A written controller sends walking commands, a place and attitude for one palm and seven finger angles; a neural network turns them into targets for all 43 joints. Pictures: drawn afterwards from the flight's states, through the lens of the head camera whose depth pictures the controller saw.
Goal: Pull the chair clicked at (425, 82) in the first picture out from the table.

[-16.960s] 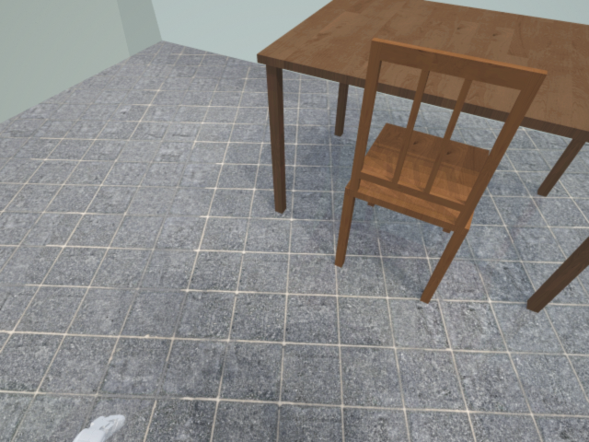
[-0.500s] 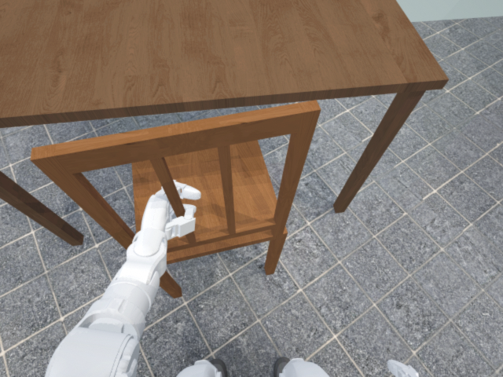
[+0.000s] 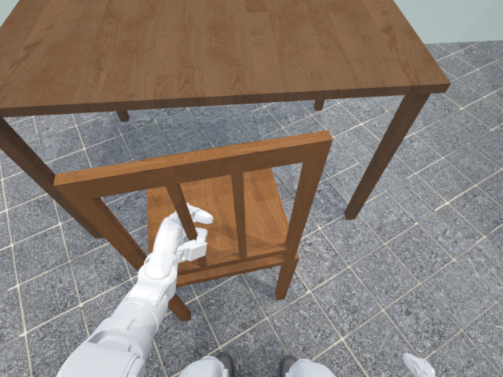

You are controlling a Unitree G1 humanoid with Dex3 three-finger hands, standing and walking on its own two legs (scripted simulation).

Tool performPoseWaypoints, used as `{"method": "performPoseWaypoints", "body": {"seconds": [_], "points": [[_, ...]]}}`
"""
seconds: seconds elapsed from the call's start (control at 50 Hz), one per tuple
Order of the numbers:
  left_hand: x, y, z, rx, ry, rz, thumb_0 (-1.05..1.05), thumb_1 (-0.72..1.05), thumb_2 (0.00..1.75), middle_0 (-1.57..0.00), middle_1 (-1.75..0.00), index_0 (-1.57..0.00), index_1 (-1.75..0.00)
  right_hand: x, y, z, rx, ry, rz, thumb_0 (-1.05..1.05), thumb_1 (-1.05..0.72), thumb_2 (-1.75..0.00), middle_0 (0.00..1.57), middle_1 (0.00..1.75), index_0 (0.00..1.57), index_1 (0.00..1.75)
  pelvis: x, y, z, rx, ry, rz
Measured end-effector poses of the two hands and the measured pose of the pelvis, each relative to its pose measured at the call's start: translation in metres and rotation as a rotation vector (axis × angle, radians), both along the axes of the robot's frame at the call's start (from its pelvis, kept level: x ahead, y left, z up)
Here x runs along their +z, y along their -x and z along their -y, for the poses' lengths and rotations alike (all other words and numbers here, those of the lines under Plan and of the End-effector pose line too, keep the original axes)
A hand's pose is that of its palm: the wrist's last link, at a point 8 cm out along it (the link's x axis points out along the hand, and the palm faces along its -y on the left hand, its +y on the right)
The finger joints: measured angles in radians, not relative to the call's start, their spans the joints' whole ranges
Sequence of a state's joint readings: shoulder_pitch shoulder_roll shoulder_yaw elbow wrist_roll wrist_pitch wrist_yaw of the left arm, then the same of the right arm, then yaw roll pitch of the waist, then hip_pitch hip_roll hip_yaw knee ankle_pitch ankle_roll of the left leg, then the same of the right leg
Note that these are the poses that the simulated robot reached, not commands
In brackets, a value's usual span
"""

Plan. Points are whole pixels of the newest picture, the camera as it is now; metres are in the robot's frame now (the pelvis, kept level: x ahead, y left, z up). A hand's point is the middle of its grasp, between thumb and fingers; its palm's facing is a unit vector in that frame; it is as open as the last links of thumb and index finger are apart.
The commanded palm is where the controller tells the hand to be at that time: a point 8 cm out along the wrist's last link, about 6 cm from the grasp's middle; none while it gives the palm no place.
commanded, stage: step backward, pulling the chair out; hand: left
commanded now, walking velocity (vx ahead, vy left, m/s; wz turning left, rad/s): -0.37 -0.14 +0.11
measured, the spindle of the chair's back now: (191, 231) +0.37 +0.12 -0.06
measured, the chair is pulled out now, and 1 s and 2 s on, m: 0.19 0.26 0.38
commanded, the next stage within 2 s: none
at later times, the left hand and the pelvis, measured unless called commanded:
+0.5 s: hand (195, 253) +0.33 +0.11 -0.06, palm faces +0.00 -0.98 -0.18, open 5.1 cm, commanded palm +0.33 +0.17 -0.06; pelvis -0.02 -0.01 +0.00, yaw +5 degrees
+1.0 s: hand (192, 280) +0.28 +0.11 -0.06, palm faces -0.03 -0.98 -0.20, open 5.1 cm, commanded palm +0.28 +0.16 -0.06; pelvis -0.08 -0.01 -0.01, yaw +3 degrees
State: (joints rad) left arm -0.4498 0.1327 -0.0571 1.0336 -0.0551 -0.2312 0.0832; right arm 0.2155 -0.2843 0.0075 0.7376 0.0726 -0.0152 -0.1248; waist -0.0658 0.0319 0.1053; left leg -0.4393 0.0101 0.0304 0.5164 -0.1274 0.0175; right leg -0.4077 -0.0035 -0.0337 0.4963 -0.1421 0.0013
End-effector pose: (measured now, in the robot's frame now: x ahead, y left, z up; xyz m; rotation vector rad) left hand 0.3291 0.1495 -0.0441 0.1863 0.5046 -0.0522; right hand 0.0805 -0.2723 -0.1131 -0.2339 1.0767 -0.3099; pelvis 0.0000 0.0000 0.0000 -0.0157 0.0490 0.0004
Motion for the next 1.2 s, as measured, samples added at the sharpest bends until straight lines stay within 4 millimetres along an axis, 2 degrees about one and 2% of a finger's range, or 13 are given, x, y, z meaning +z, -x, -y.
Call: {"method": "performPoseWaypoints", "body": {"seconds": [0.12, 0.24, 0.38, 0.48, 0.54, 0.66, 0.76, 0.88, 1.02, 1.12, 1.2], "points": [[0.0, 0.009, -0.007, 0.003, -0.006, 0.003, 0.05, 0.73, 0.83, -0.29, -1.11, -0.5, -1.45, -0.001, 0.0, -0.016, 0.025, -0.016, 0.013, 0.01, -0.9, -0.9, 0.2, 0.3, 0.2, 0.3, 0.0, 0.003, -0.003, -0.007, -0.012, 0.003], [0.0, 0.014, -0.009, 0.047, -0.024, 0.008, 0.05, 0.72, 0.84, -0.31, -1.12, -0.5, -1.45, -0.014, -0.007, -0.029, 0.064, -0.082, 0.037, 0.01, -0.9, -0.9, 0.2, 0.3, 0.2, 0.3, -0.007, 0.012, 0.01, 0.002, -0.026, 0.035], [0.001, 0.02, -0.007, 0.11, -0.031, 0.002, 0.05, 0.72, 0.84, -0.32, -1.13, -0.5, -1.45, -0.019, -0.009, -0.018, 0.084, -0.097, 0.028, 0.01, -0.9, -0.9, 0.2, 0.3, 0.2, 0.3, -0.005, 0.018, 0.02, 0.022, -0.037, 0.011], [0.002, 0.021, -0.008, 0.107, -0.018, -0.014, 0.06, 0.73, 0.83, -0.3, -1.14, -0.5, -1.45, -0.01, -0.003, -0.004, 0.116, -0.04, -0.031, 0.01, -0.9, -0.9, 0.2, 0.3, 0.2, 0.3, 0.001, 0.022, 0.015, 0.076, -0.054, -0.029], [0.001, 0.019, -0.01, 0.07, -0.017, -0.008, 0.05, 0.72, 0.83, -0.29, -1.17, -0.5, -1.45, -0.011, -0.002, 0.0, 0.141, 0.009, -0.053, 0.01, -0.9, -0.9, 0.2, 0.3, 0.2, 0.3, -0.003, 0.027, 0.006, 0.113, -0.036, -0.05], [0.001, 0.021, -0.013, 0.027, -0.016, -0.007, 0.05, 0.73, 0.82, -0.27, -1.19, -0.5, -1.45, -0.012, 0.004, -0.013, 0.116, 0.004, -0.054, 0.01, -0.9, -0.9, 0.2, 0.3, 0.2, 0.3, -0.003, 0.048, -0.003, 0.084, -0.054, -0.026], [0.001, 0.027, -0.012, 0.033, -0.014, -0.008, 0.05, 0.73, 0.81, -0.27, -1.19, -0.5, -1.45, -0.014, 0.018, -0.031, 0.075, -0.056, -0.012, 0.01, -0.9, -0.9, 0.2, 0.3, 0.2, 0.3, -0.007, 0.063, -0.003, 0.07, -0.047, -0.011], [0.002, 0.048, -0.011, 0.038, -0.023, 0.006, 0.05, 0.73, 0.8, -0.28, -1.19, -0.5, -1.45, -0.019, 0.051, -0.038, 0.053, -0.094, -0.031, 0.01, -0.9, -0.9, 0.2, 0.3, 0.2, 0.3, -0.01, 0.076, 0.001, 0.049, -0.059, -0.004], [0.001, 0.072, -0.008, 0.072, -0.04, 0.02, 0.04, 0.72, 0.82, -0.31, -1.2, -0.5, -1.45, -0.036, 0.08, -0.022, 0.057, -0.112, -0.101, 0.01, -0.9, -0.9, 0.2, 0.3, 0.2, 0.3, -0.014, 0.081, 0.014, 0.059, -0.057, -0.002], [0.001, 0.082, -0.009, 0.075, -0.035, 0.016, 0.04, 0.72, 0.82, -0.3, -1.2, -0.5, -1.45, -0.028, 0.09, -0.007, 0.084, -0.049, -0.104, 0.01, -0.9, -0.9, 0.2, 0.3, 0.2, 0.3, -0.011, 0.097, 0.01, 0.09, -0.047, -0.015], [0.002, 0.088, -0.012, 0.064, -0.03, 0.013, 0.04, 0.72, 0.81, -0.28, -1.21, -0.5, -1.45, -0.017, 0.094, -0.002, 0.095, -0.001, -0.081, 0.01, -0.9, -0.9, 0.2, 0.3, 0.2, 0.3, -0.01, 0.107, 0.008, 0.09, -0.057, -0.007]]}}
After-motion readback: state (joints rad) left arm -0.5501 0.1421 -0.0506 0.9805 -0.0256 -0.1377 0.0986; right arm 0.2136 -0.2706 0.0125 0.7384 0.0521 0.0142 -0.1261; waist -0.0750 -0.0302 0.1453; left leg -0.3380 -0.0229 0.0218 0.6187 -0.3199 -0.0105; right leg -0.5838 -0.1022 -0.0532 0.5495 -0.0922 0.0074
